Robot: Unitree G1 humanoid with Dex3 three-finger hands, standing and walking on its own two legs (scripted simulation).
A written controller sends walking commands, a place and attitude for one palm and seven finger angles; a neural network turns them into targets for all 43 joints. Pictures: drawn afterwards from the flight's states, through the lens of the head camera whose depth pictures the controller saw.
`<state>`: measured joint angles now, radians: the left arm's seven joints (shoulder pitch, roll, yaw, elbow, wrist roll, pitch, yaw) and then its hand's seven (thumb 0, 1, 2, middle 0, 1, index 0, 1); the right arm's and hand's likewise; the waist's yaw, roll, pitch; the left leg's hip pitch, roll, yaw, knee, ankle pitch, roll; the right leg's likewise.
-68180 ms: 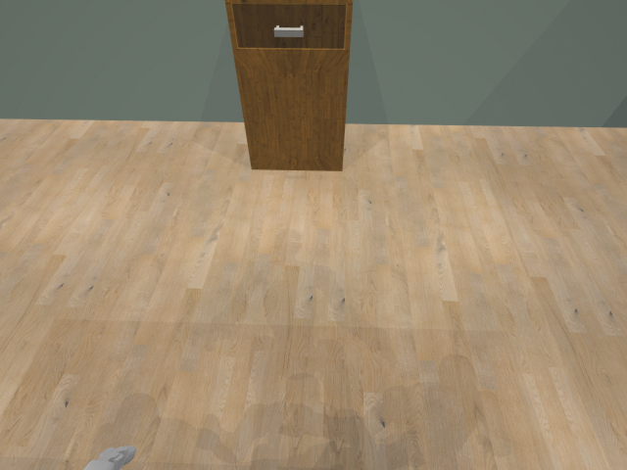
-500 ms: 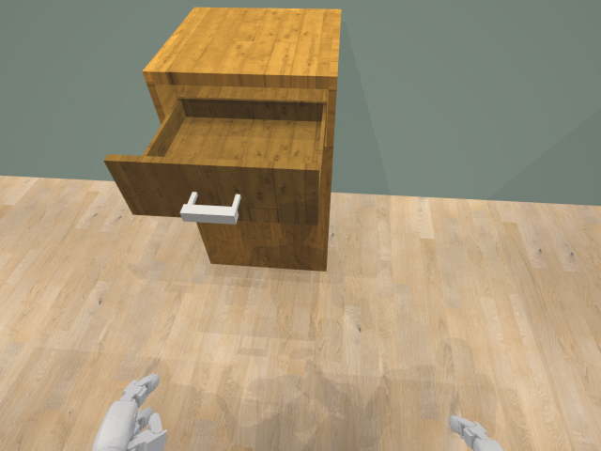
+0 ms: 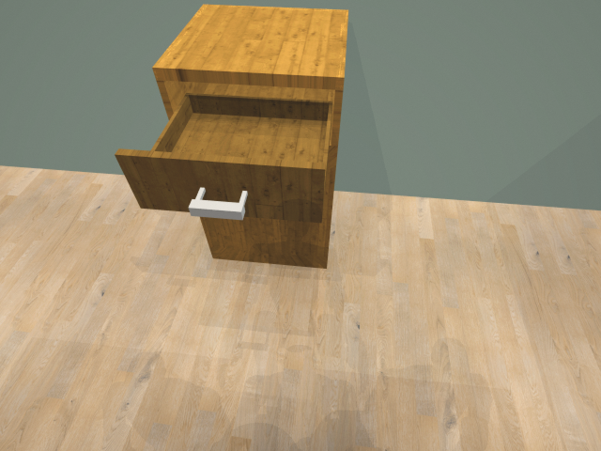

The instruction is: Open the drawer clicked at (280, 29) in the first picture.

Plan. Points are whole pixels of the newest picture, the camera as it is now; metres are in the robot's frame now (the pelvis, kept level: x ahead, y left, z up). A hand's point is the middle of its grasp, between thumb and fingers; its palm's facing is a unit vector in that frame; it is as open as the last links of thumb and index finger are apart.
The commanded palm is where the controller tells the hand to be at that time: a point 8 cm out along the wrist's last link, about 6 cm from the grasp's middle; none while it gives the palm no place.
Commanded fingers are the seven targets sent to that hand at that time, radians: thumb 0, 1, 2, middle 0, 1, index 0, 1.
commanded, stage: let the arm hang, fingers relaxed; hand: left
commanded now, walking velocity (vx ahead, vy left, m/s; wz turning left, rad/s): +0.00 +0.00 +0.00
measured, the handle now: (220, 201) +0.59 +0.22 -0.07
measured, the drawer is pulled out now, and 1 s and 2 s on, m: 0.30 0.30 0.30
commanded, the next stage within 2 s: look to check the result in 0.40 s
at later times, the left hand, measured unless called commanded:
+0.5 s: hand out of the picture -0.01 +0.16 -0.18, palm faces +0.02 -0.99 -0.16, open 7.4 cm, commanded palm none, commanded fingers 0.00 0.90 0.90 -0.20 -0.30 -0.20 -0.30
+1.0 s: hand out of the picture +0.00 +0.16 -0.18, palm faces +0.02 -0.98 -0.18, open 7.4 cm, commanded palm none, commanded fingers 0.00 0.90 0.90 -0.20 -0.30 -0.20 -0.30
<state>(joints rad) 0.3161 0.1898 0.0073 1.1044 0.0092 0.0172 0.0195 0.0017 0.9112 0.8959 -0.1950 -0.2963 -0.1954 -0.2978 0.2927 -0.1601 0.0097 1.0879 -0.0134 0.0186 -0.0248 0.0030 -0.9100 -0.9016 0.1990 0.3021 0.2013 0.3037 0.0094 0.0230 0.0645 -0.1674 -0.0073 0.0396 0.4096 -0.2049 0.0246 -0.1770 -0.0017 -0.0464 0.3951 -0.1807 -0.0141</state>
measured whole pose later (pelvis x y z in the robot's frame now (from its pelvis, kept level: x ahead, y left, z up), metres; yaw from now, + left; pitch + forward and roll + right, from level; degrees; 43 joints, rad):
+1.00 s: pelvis +0.01 +0.00 +0.00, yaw -1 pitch -2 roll +0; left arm 0.30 0.13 0.01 1.12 0.01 -0.01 0.03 0.00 0.90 0.90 -0.20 -0.30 -0.20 -0.30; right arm 0.29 -0.11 -0.01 1.13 -0.01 0.00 -0.04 0.00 -0.91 -0.90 0.20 0.30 0.20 0.30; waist 0.00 0.00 0.06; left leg -0.15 0.00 0.06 0.39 -0.21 0.02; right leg -0.17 0.01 -0.03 0.39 -0.19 -0.02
